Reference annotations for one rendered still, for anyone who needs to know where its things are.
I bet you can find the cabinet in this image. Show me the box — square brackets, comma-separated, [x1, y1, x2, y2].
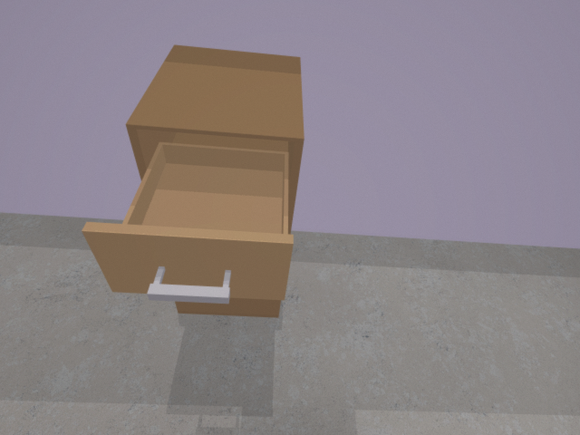
[126, 44, 305, 318]

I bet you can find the handle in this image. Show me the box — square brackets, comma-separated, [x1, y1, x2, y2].
[147, 266, 231, 304]

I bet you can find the drawer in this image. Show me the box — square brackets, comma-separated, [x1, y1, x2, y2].
[82, 142, 294, 300]

